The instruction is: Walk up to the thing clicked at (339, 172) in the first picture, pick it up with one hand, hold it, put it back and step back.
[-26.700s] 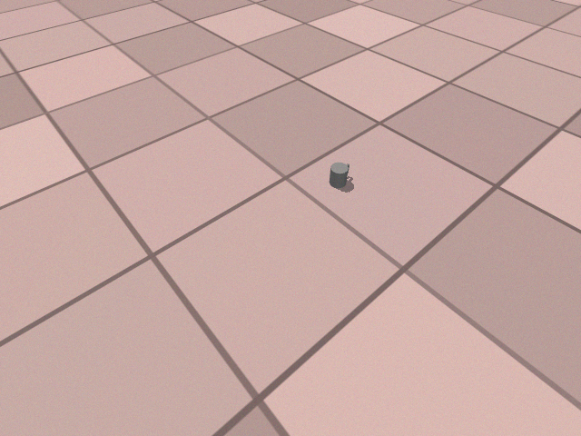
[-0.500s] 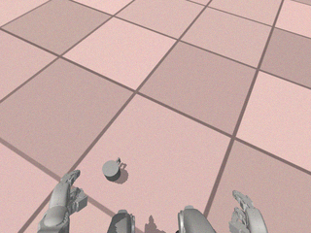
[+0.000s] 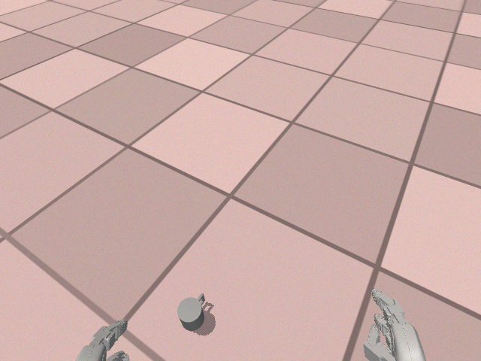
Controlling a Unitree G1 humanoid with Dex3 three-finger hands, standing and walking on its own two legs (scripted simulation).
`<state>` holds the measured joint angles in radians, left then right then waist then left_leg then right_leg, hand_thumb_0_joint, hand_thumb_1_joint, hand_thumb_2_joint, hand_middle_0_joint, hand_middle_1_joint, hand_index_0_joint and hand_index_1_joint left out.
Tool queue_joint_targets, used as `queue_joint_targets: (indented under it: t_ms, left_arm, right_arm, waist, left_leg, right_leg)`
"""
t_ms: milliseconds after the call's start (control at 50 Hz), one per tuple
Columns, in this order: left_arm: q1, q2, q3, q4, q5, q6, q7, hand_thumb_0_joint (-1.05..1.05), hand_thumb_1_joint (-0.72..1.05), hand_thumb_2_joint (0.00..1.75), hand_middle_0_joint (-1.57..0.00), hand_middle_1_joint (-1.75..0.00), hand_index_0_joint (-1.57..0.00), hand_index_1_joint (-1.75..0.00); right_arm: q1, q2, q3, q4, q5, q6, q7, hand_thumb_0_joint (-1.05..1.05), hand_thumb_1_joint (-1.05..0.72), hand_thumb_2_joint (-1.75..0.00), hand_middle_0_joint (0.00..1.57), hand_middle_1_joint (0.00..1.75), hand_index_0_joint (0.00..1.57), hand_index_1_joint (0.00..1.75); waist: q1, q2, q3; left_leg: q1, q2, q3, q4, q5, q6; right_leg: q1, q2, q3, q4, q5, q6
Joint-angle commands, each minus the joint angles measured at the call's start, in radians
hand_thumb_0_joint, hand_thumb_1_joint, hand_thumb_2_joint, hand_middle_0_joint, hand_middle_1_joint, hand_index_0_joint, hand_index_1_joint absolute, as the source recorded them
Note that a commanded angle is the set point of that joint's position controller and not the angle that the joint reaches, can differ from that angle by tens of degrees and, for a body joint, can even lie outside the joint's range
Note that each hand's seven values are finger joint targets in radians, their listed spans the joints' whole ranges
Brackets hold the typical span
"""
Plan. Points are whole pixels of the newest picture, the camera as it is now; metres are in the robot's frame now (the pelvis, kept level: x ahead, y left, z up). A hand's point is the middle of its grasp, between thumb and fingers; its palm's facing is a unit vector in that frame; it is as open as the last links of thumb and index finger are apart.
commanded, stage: home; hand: left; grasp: from above
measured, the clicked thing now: (194, 310) +0.47 +0.19 -0.67
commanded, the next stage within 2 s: stand in 1.82 s
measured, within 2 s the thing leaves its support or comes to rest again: neither
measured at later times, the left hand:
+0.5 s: hand out of the picture +0.16 +0.18 -0.05, palm faces +0.04 -0.98 -0.21, open 7.4 cm
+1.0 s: hand out of the picture +0.16 +0.18 -0.05, palm faces +0.04 -0.98 -0.21, open 7.4 cm
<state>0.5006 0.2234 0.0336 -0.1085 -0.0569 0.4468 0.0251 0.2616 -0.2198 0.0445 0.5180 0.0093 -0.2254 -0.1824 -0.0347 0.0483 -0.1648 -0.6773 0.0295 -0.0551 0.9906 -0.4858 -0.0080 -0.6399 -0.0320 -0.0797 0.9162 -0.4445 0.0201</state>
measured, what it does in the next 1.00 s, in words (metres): stands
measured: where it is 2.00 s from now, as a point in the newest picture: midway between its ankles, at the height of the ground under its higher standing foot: outside the picture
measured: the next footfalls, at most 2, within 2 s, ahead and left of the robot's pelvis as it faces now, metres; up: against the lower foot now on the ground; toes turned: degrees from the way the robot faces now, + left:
none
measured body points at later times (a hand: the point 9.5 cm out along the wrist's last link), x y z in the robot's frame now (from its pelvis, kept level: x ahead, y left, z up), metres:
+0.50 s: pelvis -0.01 +0.00 +0.00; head +0.01 +0.00 +0.45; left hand +0.15 +0.23 -0.03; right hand +0.14 -0.25 -0.07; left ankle +0.00 +0.12 -0.68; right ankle +0.01 -0.14 -0.68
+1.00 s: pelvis +0.00 +0.00 +0.00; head +0.02 +0.00 +0.45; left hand +0.16 +0.23 -0.03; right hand +0.16 -0.25 -0.07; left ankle +0.00 +0.12 -0.68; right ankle +0.01 -0.14 -0.68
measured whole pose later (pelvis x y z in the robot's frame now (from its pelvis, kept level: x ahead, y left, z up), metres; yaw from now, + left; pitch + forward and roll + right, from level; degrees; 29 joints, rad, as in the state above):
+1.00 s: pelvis +0.00 +0.00 +0.00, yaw +0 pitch +10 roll -2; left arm 0.49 0.23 0.03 -0.14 -0.06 0.45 0.02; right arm 0.28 -0.22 0.04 0.55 0.01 -0.25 -0.19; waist -0.03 0.05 -0.15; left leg -0.68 0.03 -0.05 1.00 -0.49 -0.01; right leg -0.65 -0.03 -0.08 0.94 -0.45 0.01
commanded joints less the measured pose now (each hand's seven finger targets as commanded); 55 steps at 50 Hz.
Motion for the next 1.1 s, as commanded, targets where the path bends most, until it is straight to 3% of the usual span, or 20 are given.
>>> queue_joint_targets:
  t_ms: [0, 220, 320, 380, 420, 480, 500, 540, 580, 660, 680, 720, 780, 800, 840, 860, 940, 1080]
  left_arm:
    - [-0.054, 0.112, 0.060, -0.204, 0.014, -0.049, 0.004, 0.00, 0.90, 0.90, -0.20, -0.30, -0.20, -0.30]
    - [-0.032, 0.110, 0.060, -0.192, 0.016, -0.048, 0.009, 0.00, 0.89, 0.89, -0.20, -0.30, -0.20, -0.30]
    - [-0.027, 0.098, 0.052, -0.190, 0.011, -0.049, 0.005, 0.00, 0.90, 0.90, -0.20, -0.30, -0.20, -0.30]
    - [-0.035, 0.110, 0.066, -0.206, 0.011, -0.051, 0.007, 0.00, 0.90, 0.90, -0.20, -0.30, -0.20, -0.30]
    - [-0.024, 0.096, 0.051, -0.171, 0.011, -0.046, 0.006, 0.00, 0.90, 0.90, -0.20, -0.30, -0.20, -0.30]
    - [-0.044, 0.119, 0.068, -0.206, 0.011, -0.049, 0.007, 0.00, 0.90, 0.90, -0.20, -0.30, -0.20, -0.30]
    - [-0.027, 0.098, 0.048, -0.172, 0.010, -0.043, 0.005, 0.00, 0.90, 0.90, -0.20, -0.30, -0.20, -0.30]
    - [-0.035, 0.110, 0.063, -0.201, 0.006, -0.046, 0.004, 0.00, 0.90, 0.90, -0.20, -0.30, -0.20, -0.30]
    - [-0.026, 0.096, 0.048, -0.177, 0.010, -0.040, 0.003, 0.00, 0.90, 0.90, -0.20, -0.30, -0.20, -0.30]
    - [-0.042, 0.125, 0.068, -0.209, 0.014, -0.046, 0.008, 0.00, 0.90, 0.90, -0.20, -0.30, -0.20, -0.30]
    - [-0.028, 0.093, 0.040, -0.180, 0.012, -0.042, 0.003, 0.00, 0.90, 0.90, -0.20, -0.30, -0.20, -0.30]
    - [-0.047, 0.114, 0.055, -0.225, 0.010, -0.046, 0.005, 0.00, 0.90, 0.90, -0.20, -0.30, -0.20, -0.30]
    - [-0.028, 0.097, 0.044, -0.192, 0.012, -0.043, 0.002, 0.00, 0.90, 0.90, -0.20, -0.30, -0.20, -0.30]
    - [-0.055, 0.120, 0.062, -0.229, 0.010, -0.047, 0.005, 0.00, 0.90, 0.90, -0.20, -0.30, -0.20, -0.30]
    - [-0.048, 0.120, 0.064, -0.215, 0.010, -0.047, 0.007, 0.00, 0.90, 0.90, -0.20, -0.30, -0.20, -0.30]
    - [-0.022, 0.100, 0.044, -0.203, 0.011, -0.045, 0.005, 0.00, 0.90, 0.90, -0.20, -0.30, -0.20, -0.30]
    - [-0.031, 0.115, 0.060, -0.216, 0.008, -0.044, 0.005, 0.00, 0.90, 0.90, -0.20, -0.30, -0.20, -0.30]
    - [-0.009, 0.104, 0.052, -0.197, 0.010, -0.046, 0.003, 0.00, 0.90, 0.90, -0.20, -0.30, -0.20, -0.30]
  right_arm:
    - [-0.048, -0.123, -0.062, -0.140, -0.005, -0.065, -0.013, 0.00, -0.90, -0.90, 0.20, 0.30, 0.20, 0.30]
    - [-0.054, -0.118, -0.057, -0.135, -0.003, -0.073, -0.015, 0.00, -0.90, -0.90, 0.20, 0.30, 0.20, 0.30]
    - [-0.048, -0.121, -0.062, -0.130, -0.004, -0.078, -0.016, 0.00, -0.90, -0.90, 0.20, 0.30, 0.20, 0.30]
    - [-0.046, -0.123, -0.063, -0.130, -0.003, -0.080, -0.017, 0.00, -0.90, -0.90, 0.20, 0.30, 0.20, 0.30]
    - [-0.051, -0.123, -0.060, -0.129, -0.001, -0.080, -0.016, 0.00, -0.90, -0.90, 0.20, 0.30, 0.20, 0.30]
    - [-0.047, -0.122, -0.063, -0.124, -0.002, -0.081, -0.019, 0.00, -0.90, -0.90, 0.20, 0.30, 0.20, 0.30]
    - [-0.052, -0.121, -0.059, -0.128, -0.001, -0.082, -0.019, 0.00, -0.90, -0.90, 0.20, 0.30, 0.20, 0.30]
    - [-0.043, -0.121, -0.062, -0.124, -0.003, -0.083, -0.018, 0.00, -0.90, -0.90, 0.20, 0.30, 0.20, 0.30]
    - [-0.047, -0.124, -0.061, -0.129, 0.000, -0.082, -0.019, 0.00, -0.90, -0.90, 0.20, 0.30, 0.20, 0.30]
    - [-0.050, -0.126, -0.066, -0.124, -0.001, -0.083, -0.019, 0.00, -0.90, -0.90, 0.20, 0.30, 0.20, 0.30]
    - [-0.047, -0.117, -0.059, -0.124, -0.001, -0.084, -0.018, 0.00, -0.90, -0.90, 0.20, 0.30, 0.20, 0.30]
    - [-0.044, -0.123, -0.063, -0.124, -0.001, -0.083, -0.018, 0.00, -0.90, -0.90, 0.20, 0.30, 0.20, 0.30]
    - [-0.047, -0.123, -0.062, -0.124, -0.002, -0.083, -0.017, 0.00, -0.90, -0.90, 0.20, 0.30, 0.20, 0.30]
    - [-0.048, -0.127, -0.066, -0.125, -0.001, -0.083, -0.017, 0.00, -0.90, -0.90, 0.20, 0.30, 0.20, 0.30]
    - [-0.049, -0.126, -0.067, -0.125, -0.002, -0.084, -0.020, 0.00, -0.90, -0.90, 0.20, 0.30, 0.20, 0.30]
    - [-0.044, -0.119, -0.063, -0.127, -0.003, -0.085, -0.019, 0.00, -0.90, -0.90, 0.20, 0.30, 0.20, 0.30]
    - [-0.045, -0.126, -0.067, -0.128, -0.001, -0.084, -0.020, 0.00, -0.90, -0.90, 0.20, 0.30, 0.20, 0.30]
    - [-0.034, -0.122, -0.068, -0.120, -0.004, -0.076, -0.018, 0.00, -0.90, -0.90, 0.20, 0.30, 0.20, 0.30]
  waist:
    - [-0.011, 0.009, -0.061]
    - [0.002, -0.007, -0.065]
    - [-0.005, 0.000, -0.084]
    - [0.001, -0.006, -0.078]
    - [-0.003, -0.004, -0.038]
    - [0.001, -0.008, -0.063]
    - [-0.003, -0.020, -0.042]
    - [-0.002, 0.001, -0.067]
    - [-0.004, -0.010, -0.052]
    - [0.003, 0.006, -0.045]
    - [-0.006, -0.004, -0.030]
    - [-0.004, 0.020, -0.075]
    - [-0.006, 0.004, -0.058]
    - [0.000, 0.006, -0.046]
    - [0.000, 0.000, -0.055]
    - [-0.008, -0.015, -0.076]
    - [-0.005, -0.018, -0.063]
    - [-0.006, -0.002, -0.092]
  left_leg:
    - [0.093, -0.029, 0.012, -0.174, 0.198, 0.020]
    - [0.074, -0.035, 0.018, -0.166, 0.196, 0.023]
    - [0.082, -0.030, 0.011, -0.170, 0.193, 0.019]
    - [0.080, -0.027, 0.009, -0.172, 0.196, 0.019]
    - [0.067, -0.026, 0.008, -0.183, 0.148, 0.020]
    - [0.073, -0.027, 0.010, -0.177, 0.158, 0.022]
    - [0.058, -0.030, 0.013, -0.174, 0.146, 0.024]
    - [0.070, -0.031, 0.017, -0.171, 0.158, 0.022]
    - [0.068, -0.029, 0.015, -0.176, 0.151, 0.023]
    - [0.061, -0.027, 0.011, -0.183, 0.126, 0.020]
    - [0.055, -0.028, 0.012, -0.179, 0.126, 0.021]
    - [0.078, -0.026, 0.008, -0.178, 0.160, 0.017]
    - [0.073, -0.020, -0.003, -0.184, 0.148, 0.015]
    - [0.064, -0.022, 0.004, -0.183, 0.131, 0.017]
    - [0.062, -0.026, 0.014, -0.170, 0.150, 0.018]
    - [0.078, -0.027, 0.017, -0.161, 0.178, 0.020]
    - [0.064, -0.030, 0.022, -0.156, 0.163, 0.022]
    - [0.083, -0.026, 0.013, -0.146, 0.254, 0.016]
  right_leg:
    - [0.055, 0.050, -0.006, -0.141, 0.158, -0.022]
    - [0.073, 0.046, 0.000, -0.147, 0.162, -0.019]
    - [0.067, 0.049, -0.001, -0.138, 0.157, -0.020]
    - [0.073, 0.051, -0.003, -0.136, 0.157, -0.021]
    - [0.051, 0.051, -0.003, -0.142, 0.120, -0.020]
    - [0.064, 0.050, -0.001, -0.146, 0.126, -0.020]
    - [0.058, 0.048, 0.001, -0.152, 0.118, -0.018]
    - [0.065, 0.047, 0.005, -0.146, 0.130, -0.020]
    - [0.055, 0.049, 0.003, -0.147, 0.122, -0.019]
    - [0.052, 0.049, -0.001, -0.144, 0.097, -0.021]
    - [0.045, 0.050, 0.000, -0.145, 0.099, -0.019]
    - [0.054, 0.051, 0.001, -0.133, 0.126, -0.022]
    - [0.045, 0.052, -0.004, -0.130, 0.113, -0.023]
    - [0.042, 0.052, -0.003, -0.134, 0.098, -0.022]
    - [0.051, 0.050, 0.000, -0.135, 0.111, -0.021]
    - [0.058, 0.050, 0.002, -0.133, 0.139, -0.020]
    - [0.053, 0.046, 0.006, -0.139, 0.129, -0.019]
    - [0.070, 0.050, 0.003, -0.115, 0.202, -0.022]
